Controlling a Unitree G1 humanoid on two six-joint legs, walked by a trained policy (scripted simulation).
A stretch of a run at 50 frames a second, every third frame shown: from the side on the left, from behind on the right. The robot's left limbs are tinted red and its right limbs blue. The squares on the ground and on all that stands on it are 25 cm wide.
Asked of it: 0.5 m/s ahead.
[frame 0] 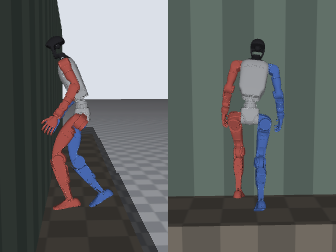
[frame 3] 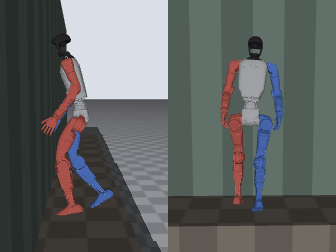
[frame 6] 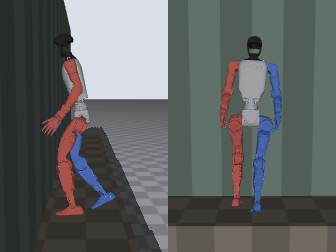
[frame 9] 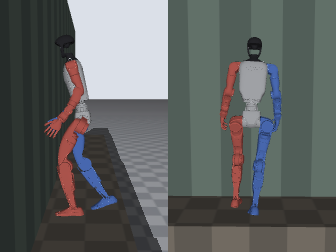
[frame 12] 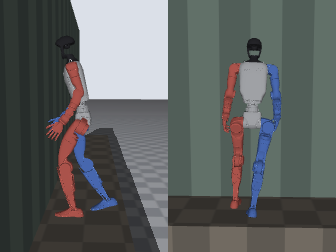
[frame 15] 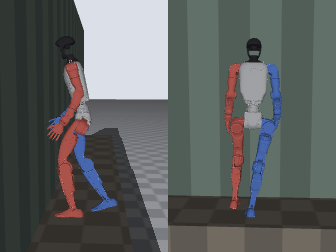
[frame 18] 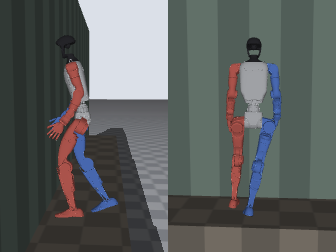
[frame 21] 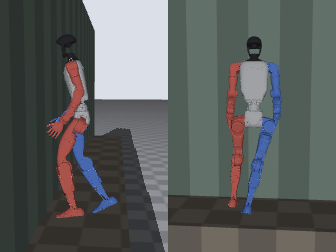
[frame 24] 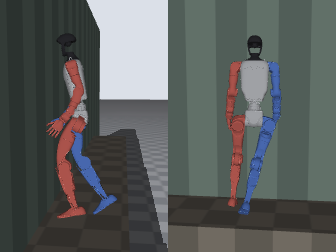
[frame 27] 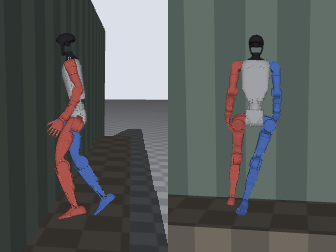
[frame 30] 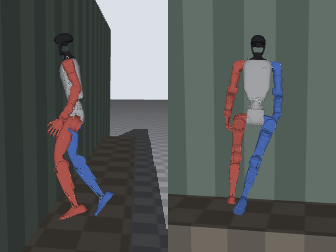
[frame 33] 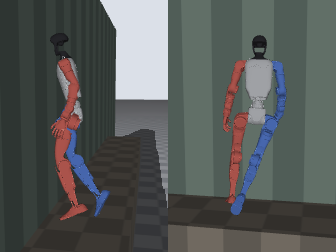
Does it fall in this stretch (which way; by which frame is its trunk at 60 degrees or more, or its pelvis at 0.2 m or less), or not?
no
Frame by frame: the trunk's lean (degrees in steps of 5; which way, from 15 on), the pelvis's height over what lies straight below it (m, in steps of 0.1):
0: 25 forward, 0.8
3: 20 forward, 0.8
6: 15 forward, 0.8
9: 15 forward, 0.8
12: 15 forward, 0.8
15: 15 forward, 0.8
18: 15 forward, 0.8
21: 15 forward, 0.8
24: 10, 0.8
27: 10, 0.8
30: 10, 0.8
33: 15 forward, 0.8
